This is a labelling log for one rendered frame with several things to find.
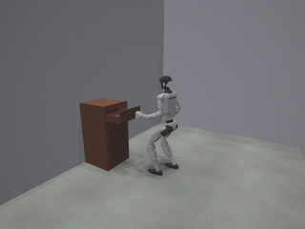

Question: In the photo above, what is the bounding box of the robot left thigh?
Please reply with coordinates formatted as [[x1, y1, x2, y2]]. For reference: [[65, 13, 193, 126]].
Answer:
[[147, 126, 171, 150]]

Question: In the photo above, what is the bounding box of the cabinet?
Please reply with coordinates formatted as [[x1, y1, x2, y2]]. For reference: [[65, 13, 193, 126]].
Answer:
[[79, 98, 130, 171]]

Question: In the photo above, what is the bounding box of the robot left forearm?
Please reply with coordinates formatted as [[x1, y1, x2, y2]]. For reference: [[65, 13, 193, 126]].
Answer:
[[140, 112, 160, 120]]

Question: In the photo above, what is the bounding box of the drawer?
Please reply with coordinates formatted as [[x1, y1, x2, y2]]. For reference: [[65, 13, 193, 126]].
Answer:
[[105, 105, 140, 124]]

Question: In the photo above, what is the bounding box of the robot left upper arm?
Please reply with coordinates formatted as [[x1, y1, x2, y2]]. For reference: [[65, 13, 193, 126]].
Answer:
[[156, 94, 165, 117]]

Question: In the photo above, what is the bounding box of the robot left hand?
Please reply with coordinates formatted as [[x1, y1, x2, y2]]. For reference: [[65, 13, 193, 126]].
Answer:
[[135, 111, 142, 119]]

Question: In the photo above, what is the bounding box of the robot right upper arm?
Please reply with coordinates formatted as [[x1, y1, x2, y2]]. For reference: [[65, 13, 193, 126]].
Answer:
[[174, 92, 181, 112]]

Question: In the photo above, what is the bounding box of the robot head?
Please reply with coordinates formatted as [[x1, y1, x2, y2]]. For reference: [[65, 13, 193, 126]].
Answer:
[[159, 75, 173, 94]]

